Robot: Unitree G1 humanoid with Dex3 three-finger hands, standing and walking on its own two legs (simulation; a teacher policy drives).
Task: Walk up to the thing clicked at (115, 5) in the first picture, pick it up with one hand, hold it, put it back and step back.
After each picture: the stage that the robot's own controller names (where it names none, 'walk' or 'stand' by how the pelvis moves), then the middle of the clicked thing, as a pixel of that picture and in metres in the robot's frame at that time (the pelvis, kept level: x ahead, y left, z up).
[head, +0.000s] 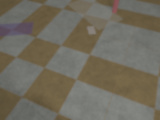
stand; (115, 4) +2.14 -0.44 -0.65
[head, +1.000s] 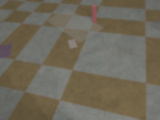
walk; (94, 14) +2.03 +0.02 -0.63
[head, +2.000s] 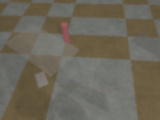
walk; (65, 33) +1.40 +0.28 -0.65
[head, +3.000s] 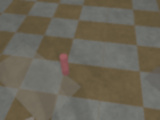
walk; (64, 65) +0.91 +0.24 -0.65
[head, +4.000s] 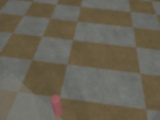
walk; (56, 106) +0.51 +0.20 -0.63
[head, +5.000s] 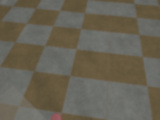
stand; out of the picture +0.39 +0.20 -0.65
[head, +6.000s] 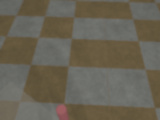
stand; (63, 115) +0.40 +0.16 -0.63
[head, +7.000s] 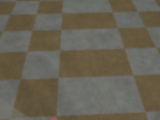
stand; out of the picture +0.37 +0.20 -0.65
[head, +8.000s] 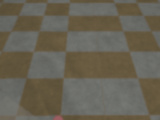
stand; out of the picture +0.40 +0.18 -0.66
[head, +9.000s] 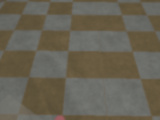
stand; out of the picture +0.39 +0.17 -0.66
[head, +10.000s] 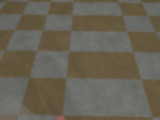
stand; out of the picture +0.39 +0.17 -0.66
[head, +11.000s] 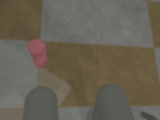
go down; (39, 55) +0.48 +0.16 -0.33
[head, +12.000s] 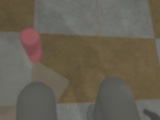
go down; (33, 48) +0.49 +0.18 -0.27
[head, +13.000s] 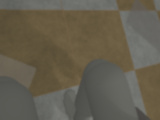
close in; out of the picture +0.48 +0.23 -0.17
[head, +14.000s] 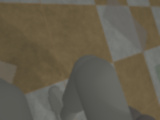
close; out of the picture +0.48 +0.25 -0.17
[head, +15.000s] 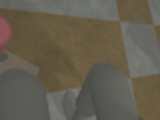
lift; out of the picture +0.40 +0.23 -0.13
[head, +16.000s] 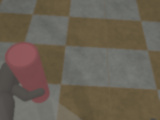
lift; (33, 78) +0.32 +0.16 +0.05
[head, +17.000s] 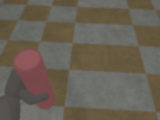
hold; (38, 84) +0.31 +0.16 +0.06
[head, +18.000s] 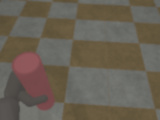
hold; (38, 86) +0.31 +0.16 +0.05
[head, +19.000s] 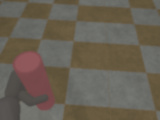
crouch; (38, 85) +0.31 +0.16 +0.05
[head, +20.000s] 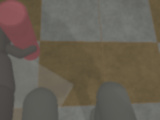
crouch; (23, 37) +0.46 +0.16 -0.03
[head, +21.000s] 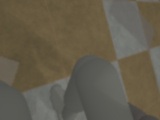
lower; out of the picture +0.45 +0.26 -0.17
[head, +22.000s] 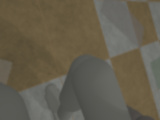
lower; out of the picture +0.47 +0.26 -0.17
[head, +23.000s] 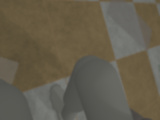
lower; out of the picture +0.46 +0.26 -0.17
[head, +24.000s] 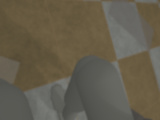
lower; out of the picture +0.46 +0.25 -0.16
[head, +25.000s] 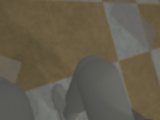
loosen; out of the picture +0.45 +0.25 -0.16
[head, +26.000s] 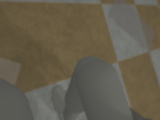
withdraw; out of the picture +0.46 +0.25 -0.17
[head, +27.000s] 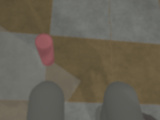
walk; (46, 52) +0.49 +0.18 -0.29
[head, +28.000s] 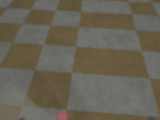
stand; out of the picture +0.41 +0.14 -0.59
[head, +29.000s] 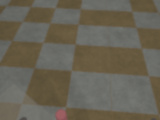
stand; out of the picture +0.42 +0.15 -0.60
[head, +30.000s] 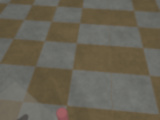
stand; (63, 119) +0.42 +0.15 -0.60
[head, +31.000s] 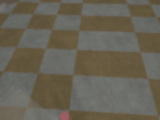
stand; out of the picture +0.43 +0.16 -0.65
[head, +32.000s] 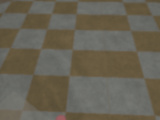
stand; out of the picture +0.40 +0.17 -0.66
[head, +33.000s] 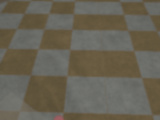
walk; out of the picture +0.39 +0.18 -0.66
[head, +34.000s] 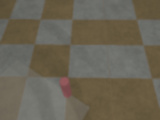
walk; (66, 88) +0.55 +0.17 -0.63
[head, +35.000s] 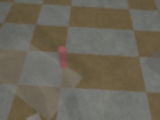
walk; (63, 58) +0.85 +0.18 -0.64
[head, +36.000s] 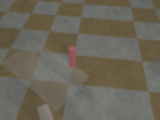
stand; (72, 57) +1.04 +0.15 -0.64
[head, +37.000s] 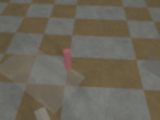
stand; (67, 59) +1.03 +0.18 -0.66
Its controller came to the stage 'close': yes
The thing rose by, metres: 0.70
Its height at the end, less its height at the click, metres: +0.00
